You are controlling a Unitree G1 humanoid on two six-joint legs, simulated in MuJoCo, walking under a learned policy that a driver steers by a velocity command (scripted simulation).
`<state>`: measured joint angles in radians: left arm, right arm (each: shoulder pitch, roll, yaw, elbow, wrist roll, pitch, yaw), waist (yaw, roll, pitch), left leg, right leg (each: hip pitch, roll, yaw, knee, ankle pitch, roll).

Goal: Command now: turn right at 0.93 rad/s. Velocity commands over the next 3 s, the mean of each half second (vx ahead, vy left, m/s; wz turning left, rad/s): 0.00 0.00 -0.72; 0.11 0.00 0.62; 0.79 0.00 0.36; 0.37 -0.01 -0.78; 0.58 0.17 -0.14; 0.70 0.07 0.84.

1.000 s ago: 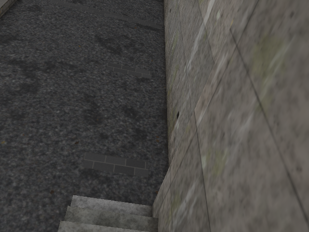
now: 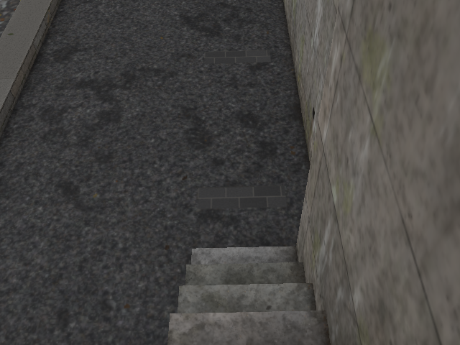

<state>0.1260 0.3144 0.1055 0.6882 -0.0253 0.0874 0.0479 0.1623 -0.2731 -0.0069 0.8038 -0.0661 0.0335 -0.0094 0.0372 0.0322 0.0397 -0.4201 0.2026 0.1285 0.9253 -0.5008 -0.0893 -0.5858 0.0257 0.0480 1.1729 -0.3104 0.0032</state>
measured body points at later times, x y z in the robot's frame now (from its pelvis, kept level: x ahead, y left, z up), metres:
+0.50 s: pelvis +0.00 +0.04 +0.04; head +0.02 +0.06 +0.49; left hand +0.25 +0.24 -0.07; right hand -0.12 -0.18 -0.09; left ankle -0.02 +0.12 -0.69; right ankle +0.01 -0.14 -0.60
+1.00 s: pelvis +0.00 +0.06 +0.02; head +0.00 +0.07 +0.47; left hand +0.01 +0.36 -0.10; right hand +0.23 -0.17 -0.04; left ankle -0.02 +0.15 -0.65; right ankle -0.02 -0.10 -0.69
